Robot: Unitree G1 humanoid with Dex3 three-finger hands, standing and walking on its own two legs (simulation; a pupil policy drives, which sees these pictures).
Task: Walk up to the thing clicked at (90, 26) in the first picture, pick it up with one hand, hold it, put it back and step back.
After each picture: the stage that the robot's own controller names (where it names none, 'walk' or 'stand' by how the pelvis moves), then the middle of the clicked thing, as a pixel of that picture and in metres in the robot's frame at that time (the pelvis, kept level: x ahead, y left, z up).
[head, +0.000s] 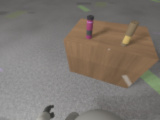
stand; (89, 28) +0.92 +0.10 +0.05
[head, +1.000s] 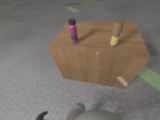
walk; (73, 32) +0.77 +0.28 +0.07
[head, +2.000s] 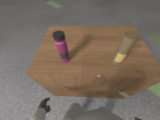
stand; (62, 48) +0.46 +0.25 +0.09
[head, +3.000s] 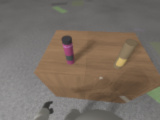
stand; (69, 51) +0.49 +0.22 +0.06
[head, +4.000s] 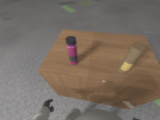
stand; (72, 52) +0.48 +0.19 +0.06
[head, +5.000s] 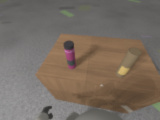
stand; (70, 56) +0.46 +0.21 +0.05
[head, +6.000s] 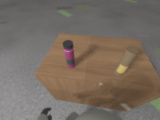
stand; (69, 55) +0.46 +0.22 +0.05
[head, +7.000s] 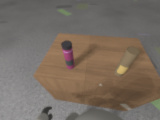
stand; (68, 56) +0.45 +0.22 +0.05
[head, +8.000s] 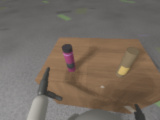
rise first; (69, 59) +0.43 +0.23 +0.06
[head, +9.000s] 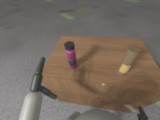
go down; (71, 56) +0.45 +0.23 +0.06
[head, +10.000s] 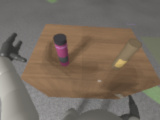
go down; (62, 52) +0.44 +0.21 +0.08
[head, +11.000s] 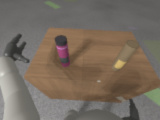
approach; (63, 53) +0.45 +0.22 +0.08
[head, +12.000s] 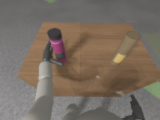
close in; (58, 48) +0.45 +0.23 +0.11
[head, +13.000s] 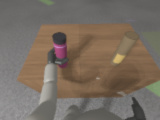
lift; (61, 53) +0.42 +0.21 +0.11
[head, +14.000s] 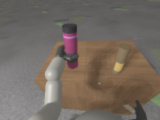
lift; (71, 48) +0.36 +0.15 +0.26
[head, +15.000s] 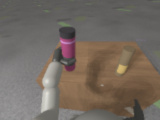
hold; (68, 52) +0.33 +0.16 +0.25
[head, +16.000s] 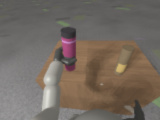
hold; (69, 52) +0.34 +0.16 +0.24
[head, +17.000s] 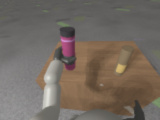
crouch; (69, 51) +0.35 +0.17 +0.24
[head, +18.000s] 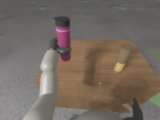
crouch; (64, 42) +0.39 +0.19 +0.27
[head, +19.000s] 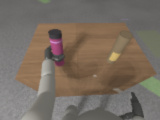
lower; (57, 50) +0.45 +0.22 +0.10
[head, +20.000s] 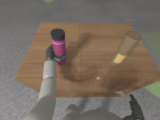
lower; (60, 50) +0.44 +0.22 +0.11
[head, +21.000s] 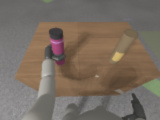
lower; (58, 49) +0.44 +0.22 +0.11
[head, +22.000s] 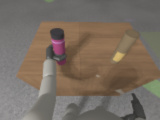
lower; (59, 49) +0.44 +0.22 +0.11
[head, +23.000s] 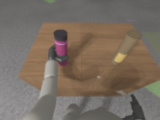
loosen; (62, 50) +0.44 +0.21 +0.11
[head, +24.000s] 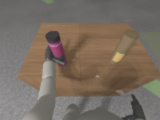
withdraw; (58, 51) +0.43 +0.23 +0.11
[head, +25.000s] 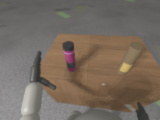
sink last; (70, 58) +0.41 +0.21 +0.09
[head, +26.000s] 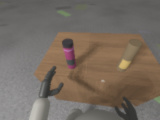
stand; (70, 55) +0.43 +0.22 +0.09
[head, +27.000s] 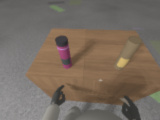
stand; (65, 54) +0.42 +0.22 +0.11
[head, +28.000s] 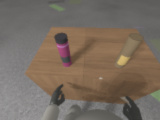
stand; (64, 52) +0.42 +0.22 +0.12
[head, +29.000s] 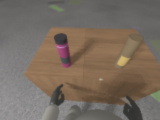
stand; (64, 53) +0.42 +0.22 +0.12
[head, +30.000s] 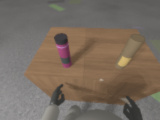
stand; (64, 53) +0.41 +0.22 +0.12
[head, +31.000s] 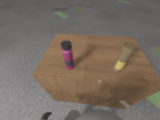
stand; (68, 56) +0.44 +0.22 +0.07
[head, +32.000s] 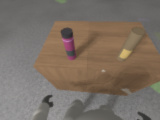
walk; (69, 46) +0.48 +0.20 +0.09
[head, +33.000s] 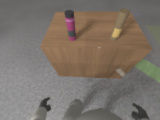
walk; (71, 27) +0.69 +0.26 +0.08
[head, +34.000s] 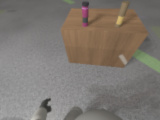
stand; (85, 15) +1.04 +0.19 +0.08
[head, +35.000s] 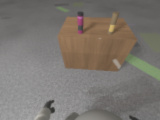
stand; (80, 23) +1.03 +0.24 +0.06
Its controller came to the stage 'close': yes
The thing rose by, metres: 0.21
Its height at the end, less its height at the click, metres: +0.00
